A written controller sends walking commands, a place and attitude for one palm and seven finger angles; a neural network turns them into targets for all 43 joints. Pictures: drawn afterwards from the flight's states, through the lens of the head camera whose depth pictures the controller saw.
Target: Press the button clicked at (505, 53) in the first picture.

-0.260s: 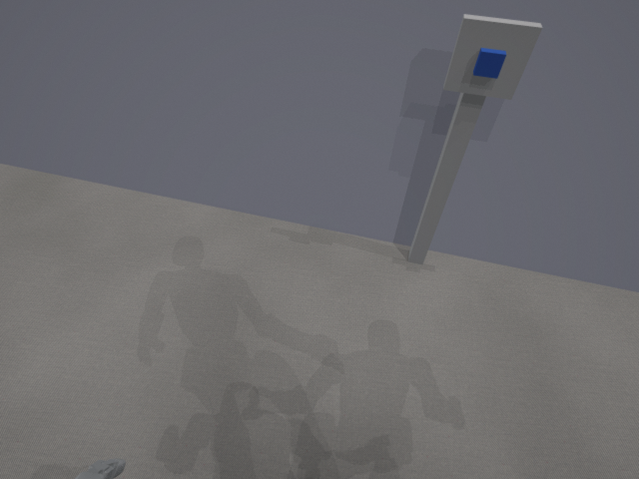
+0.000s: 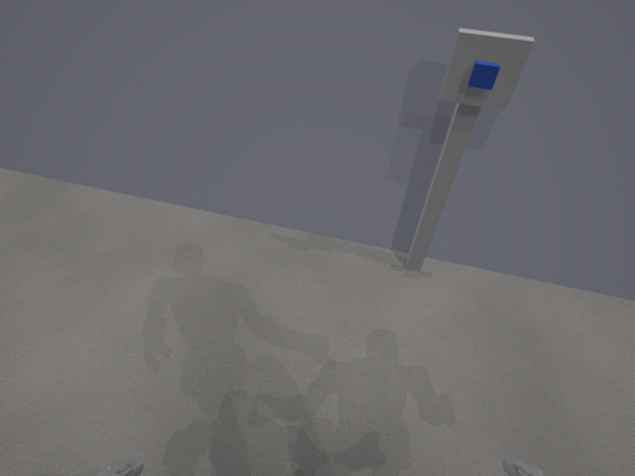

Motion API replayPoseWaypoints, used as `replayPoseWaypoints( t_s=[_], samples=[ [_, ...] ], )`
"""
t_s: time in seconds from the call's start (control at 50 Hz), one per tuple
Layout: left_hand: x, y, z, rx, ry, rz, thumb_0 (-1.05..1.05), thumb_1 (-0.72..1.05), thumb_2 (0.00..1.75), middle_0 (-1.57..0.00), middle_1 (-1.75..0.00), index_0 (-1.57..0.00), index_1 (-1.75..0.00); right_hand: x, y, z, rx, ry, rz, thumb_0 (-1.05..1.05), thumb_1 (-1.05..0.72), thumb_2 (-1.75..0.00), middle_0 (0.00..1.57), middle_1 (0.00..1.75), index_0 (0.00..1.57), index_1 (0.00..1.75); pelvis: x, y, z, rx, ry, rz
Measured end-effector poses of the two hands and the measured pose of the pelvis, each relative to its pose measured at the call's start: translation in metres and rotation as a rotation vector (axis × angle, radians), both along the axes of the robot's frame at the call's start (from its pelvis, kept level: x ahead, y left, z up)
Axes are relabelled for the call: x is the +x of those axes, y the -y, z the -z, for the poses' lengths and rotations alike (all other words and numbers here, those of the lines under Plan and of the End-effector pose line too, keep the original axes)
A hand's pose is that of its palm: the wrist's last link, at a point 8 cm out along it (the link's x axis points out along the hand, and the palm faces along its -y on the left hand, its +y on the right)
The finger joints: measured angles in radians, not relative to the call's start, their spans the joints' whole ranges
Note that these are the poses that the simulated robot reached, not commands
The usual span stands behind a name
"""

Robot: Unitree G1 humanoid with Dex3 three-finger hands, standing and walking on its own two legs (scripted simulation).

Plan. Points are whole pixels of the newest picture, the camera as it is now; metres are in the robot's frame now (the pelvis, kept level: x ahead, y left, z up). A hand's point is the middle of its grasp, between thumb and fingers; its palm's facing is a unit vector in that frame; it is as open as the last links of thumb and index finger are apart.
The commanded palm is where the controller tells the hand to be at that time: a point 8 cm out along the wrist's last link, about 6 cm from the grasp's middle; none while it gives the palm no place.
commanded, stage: stand and wait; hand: left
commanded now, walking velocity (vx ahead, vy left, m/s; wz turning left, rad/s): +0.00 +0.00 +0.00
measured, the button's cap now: (483, 74) +1.04 -0.35 +0.07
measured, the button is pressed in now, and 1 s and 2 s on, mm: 0 0 0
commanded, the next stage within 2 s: look at it before walking up in 0.92 s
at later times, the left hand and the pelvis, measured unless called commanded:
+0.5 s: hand out of the picture +0.04 +0.24 -0.15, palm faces -0.03 -0.94 -0.34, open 7.4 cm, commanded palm none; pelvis -0.02 -0.02 +0.01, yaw +0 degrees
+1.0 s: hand out of the picture +0.06 +0.22 -0.15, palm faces -0.04 -0.94 -0.33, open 7.4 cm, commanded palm none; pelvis -0.02 -0.03 +0.01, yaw +0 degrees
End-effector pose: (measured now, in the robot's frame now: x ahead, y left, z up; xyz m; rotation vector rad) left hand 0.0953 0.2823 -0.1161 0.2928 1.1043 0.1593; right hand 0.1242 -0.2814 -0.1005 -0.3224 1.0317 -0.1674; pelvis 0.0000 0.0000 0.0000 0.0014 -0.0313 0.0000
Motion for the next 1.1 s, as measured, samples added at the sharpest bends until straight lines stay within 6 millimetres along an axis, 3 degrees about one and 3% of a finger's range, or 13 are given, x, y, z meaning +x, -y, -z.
replayPoseWaypoints(
  t_s=[0.28,0.48,0.72,1.1],
  samples=[
    [-0.047,-0.001,0.003,0.016,-0.107,-0.034,0.0,0.9,0.9,-0.2,-0.3,-0.2,-0.3,-0.053,0.021,0.008,-0.017,-0.125,0.05,0.01,-0.9,-0.9,0.21,0.3,0.21,0.3,-0.013,0.008,-0.003,0.001,0.01,-0.002],
    [-0.059,0.002,-0.001,0.03,-0.122,-0.035,0.0,0.9,0.9,-0.2,-0.3,-0.2,-0.3,-0.079,0.03,0.013,-0.01,-0.173,0.068,0.01,-0.9,-0.9,0.21,0.3,0.21,0.3,-0.021,0.015,-0.005,0.003,0.013,-0.001],
    [-0.052,0.014,-0.004,0.025,-0.1,-0.02,0.0,0.9,0.9,-0.2,-0.3,-0.2,-0.3,-0.084,0.035,0.015,0.006,-0.176,0.067,0.0,-0.9,-0.9,0.21,0.3,0.21,0.3,-0.025,0.022,-0.006,0.004,0.005,0.0],
    [-0.042,0.022,-0.002,0.02,-0.107,-0.016,0.0,0.9,0.9,-0.2,-0.3,-0.2,-0.3,-0.07,0.043,0.013,-0.003,-0.175,0.068,0.0,-0.9,-0.9,0.21,0.3,0.21,0.3,-0.017,0.029,-0.006,0.002,-0.006,0.004]
  ],
)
